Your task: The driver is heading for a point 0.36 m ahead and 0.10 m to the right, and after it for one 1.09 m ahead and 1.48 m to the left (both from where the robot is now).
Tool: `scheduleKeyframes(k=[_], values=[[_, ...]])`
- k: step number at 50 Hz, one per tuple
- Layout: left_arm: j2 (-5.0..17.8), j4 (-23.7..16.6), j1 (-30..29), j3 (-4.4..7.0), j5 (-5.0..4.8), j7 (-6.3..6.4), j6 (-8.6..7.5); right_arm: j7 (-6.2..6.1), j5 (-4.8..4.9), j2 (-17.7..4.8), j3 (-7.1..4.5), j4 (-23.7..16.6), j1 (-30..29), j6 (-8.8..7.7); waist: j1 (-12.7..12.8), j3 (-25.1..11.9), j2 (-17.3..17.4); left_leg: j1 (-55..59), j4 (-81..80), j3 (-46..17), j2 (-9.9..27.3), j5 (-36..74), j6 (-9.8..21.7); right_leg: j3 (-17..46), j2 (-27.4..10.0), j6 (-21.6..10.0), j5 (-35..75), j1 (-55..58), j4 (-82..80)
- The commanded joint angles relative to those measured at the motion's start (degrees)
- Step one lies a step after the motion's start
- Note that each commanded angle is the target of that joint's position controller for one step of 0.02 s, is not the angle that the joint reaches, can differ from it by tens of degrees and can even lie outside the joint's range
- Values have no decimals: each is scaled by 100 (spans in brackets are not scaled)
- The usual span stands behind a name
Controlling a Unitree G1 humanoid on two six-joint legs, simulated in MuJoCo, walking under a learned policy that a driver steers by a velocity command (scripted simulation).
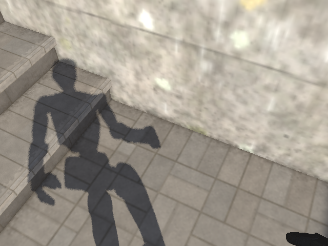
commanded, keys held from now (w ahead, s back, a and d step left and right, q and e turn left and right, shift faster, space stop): w+e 0.34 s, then w+q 0.66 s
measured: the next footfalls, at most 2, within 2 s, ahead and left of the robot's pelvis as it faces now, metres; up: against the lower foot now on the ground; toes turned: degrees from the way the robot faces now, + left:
left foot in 0.12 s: +0.21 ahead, +0.14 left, +0.00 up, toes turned -5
right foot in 0.60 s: +0.39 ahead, -0.17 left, +0.00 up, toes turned -11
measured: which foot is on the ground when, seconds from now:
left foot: up 0.00-0.10, down 0.12-0.60, up 0.62-1.00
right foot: down 0.00-0.14, up 0.16-0.58, down 0.60-1.00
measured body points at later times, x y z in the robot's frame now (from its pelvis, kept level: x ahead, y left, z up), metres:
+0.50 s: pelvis +0.23 +0.02 +0.00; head +0.26 +0.01 +0.45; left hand +0.49 +0.22 -0.09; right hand +0.19 -0.26 -0.13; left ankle +0.17 +0.15 -0.75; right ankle +0.34 -0.17 -0.70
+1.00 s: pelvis +0.41 -0.02 -0.01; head +0.43 -0.02 +0.44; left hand +0.47 +0.26 -0.14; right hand +0.64 -0.27 -0.08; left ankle +0.52 +0.10 -0.72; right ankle +0.36 -0.16 -0.75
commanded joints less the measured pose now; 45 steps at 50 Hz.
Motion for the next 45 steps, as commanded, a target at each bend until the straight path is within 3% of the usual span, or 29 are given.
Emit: scheduleKeyframes(k=[1,4,5,6,7,8,9,10,11,13,16,18,21,25,26,28,29,30,31,32,33,35,36,37,38,40,41,45], values=[[960,-404,-177,195,-80,24,-47,50,64,-289,-26,-517,-463,-109,-184,-130,-632,858,-696,173,-312,399,-63,1163,-1357,-1011,1022,-375,-400],[997,-377,-86,210,-92,60,28,88,82,-486,-116,-555,-340,-188,-399,-215,-681,1652,-1384,176,-425,205,81,1480,-1388,-801,548,-304,104],[930,-391,-85,190,-70,70,38,65,62,-604,-189,-443,56,-200,-594,-374,-668,2324,-1550,213,-430,89,194,1451,-1221,-675,634,-463,475],[728,-472,-218,130,-20,65,12,10,-15,-857,-292,-333,777,-221,-960,-777,-550,3452,-1498,-176,32,109,437,1218,-882,-449,687,-1006,1434],[306,-643,-197,11,81,79,-48,-60,-108,-1300,-410,-224,1744,-187,-1295,-1580,412,5173,-1463,-1445,1269,145,849,497,-331,-101,-698,-2341,3358],[414,-769,252,8,-56,113,-135,-27,-83,-1366,-422,-132,1904,-123,-1085,-1922,1859,5652,-2024,-3403,2128,-789,1495,339,-229,8,-2329,-3654,4648],[838,-667,159,133,-113,135,-115,-17,-25,-923,-317,-165,1752,-117,-1115,-1408,1154,5203,-2238,-3257,1928,-1459,1459,584,-569,51,-1949,-4000,5340],[912,-715,-202,170,-98,132,-72,-11,-3,-691,-236,-201,1455,-124,-1064,-846,765,4555,-2343,-2455,1675,-1372,1266,502,-726,53,-1451,-4049,5487],[806,-712,-354,180,-59,142,-22,15,-44,-575,-186,-208,1071,-132,-871,-540,448,3903,-2540,-1908,1424,-955,1153,426,-877,77,-1070,-3824,5400],[667,-802,-437,189,11,132,105,53,-129,-374,-118,-152,627,-183,-593,-97,552,3022,-2920,-1099,1150,-168,1084,436,-1102,131,-663,-3400,5119],[511,-967,-568,172,2,103,221,39,-126,-483,-185,3,612,-252,-471,-67,392,2851,-3133,-323,1024,768,1119,417,-1138,234,-113,-3333,4874],[423,-1055,-791,120,57,44,231,-4,-143,-649,-230,153,802,-254,-495,-41,162,2835,-3226,22,978,1066,1160,436,-1171,291,298,-3248,4257],[337,-1250,-1381,29,91,-43,172,19,-23,-750,-222,291,916,-188,-572,98,151,2812,-3269,235,783,1214,1212,116,-1141,279,850,-2903,2973],[461,-1452,-2082,-1,96,-95,99,45,125,-1099,-298,467,1204,-175,-783,144,175,3168,-2985,80,911,1104,1156,-58,-912,237,636,-2427,1873],[588,-1536,-2183,21,111,-92,33,47,103,-1284,-371,498,1174,-142,-717,236,216,3242,-2850,17,930,1240,1077,-13,-857,211,618,-2273,1615],[759,-1430,-1803,70,197,-43,-5,37,167,-1337,-399,546,1127,-107,-430,39,189,3246,-2318,-35,870,1532,878,-195,-627,128,482,-1411,1074],[1009,-1200,-1106,183,193,25,31,39,143,-1188,-337,570,1090,-105,-96,-341,237,3024,-1586,75,622,2299,759,-208,-547,1,499,-338,878],[1466,-937,100,347,229,132,27,45,26,-885,-222,448,899,-137,414,-1181,119,2027,-168,338,243,1511,487,329,-1099,-224,1107,1473,1264],[2136,-772,619,483,388,184,66,70,-21,-145,6,245,1313,-224,199,-1821,-1742,-222,1868,596,-646,-1774,148,2537,-2575,-979,1077,3318,815],[1628,-719,769,382,378,160,44,109,98,-418,-43,486,1374,-263,348,-2213,-1791,-731,2907,-349,-607,-2778,200,3306,-2662,-1177,390,3281,366],[1287,-866,216,248,387,159,8,157,201,-829,-122,396,1050,-266,271,-1557,-1512,-1164,3230,-456,-346,-2355,296,2609,-2558,-1048,-90,2753,185],[913,-840,-563,125,307,120,-121,98,18,-832,-102,329,599,-182,-99,-768,-976,-772,2952,-157,97,-1517,235,1519,-2232,-867,743,1271,-171],[731,-791,-830,82,403,44,-196,61,-10,-784,-126,334,624,-85,-301,-643,-889,-265,2835,-185,208,-1234,176,1055,-2087,-781,1613,716,-284],[720,-702,-959,90,406,7,-240,42,-4,-662,-102,372,773,-4,-477,-600,-851,27,2878,-175,201,-1111,124,724,-2069,-769,2166,363,-366],[669,-556,-1035,101,331,15,-258,0,43,-490,-67,401,910,80,-625,-601,-757,124,2937,-205,202,-947,98,313,-2010,-731,2913,163,-420],[725,-483,-1182,126,318,55,-269,-38,80,-448,-53,263,706,151,-678,-335,-667,2,2617,-203,204,-629,17,-196,-1990,-690,3428,-85,-546],[713,-509,-1321,104,296,147,-260,-34,50,-407,-54,95,632,140,-754,-253,-566,22,2202,-186,153,-352,-31,-422,-1946,-624,3758,-190,-550],[1008,-471,-1401,164,219,329,-238,118,7,-372,-64,-221,154,175,-673,-297,-648,803,616,35,204,515,-44,-957,-1881,-438,2740,-376,-616]])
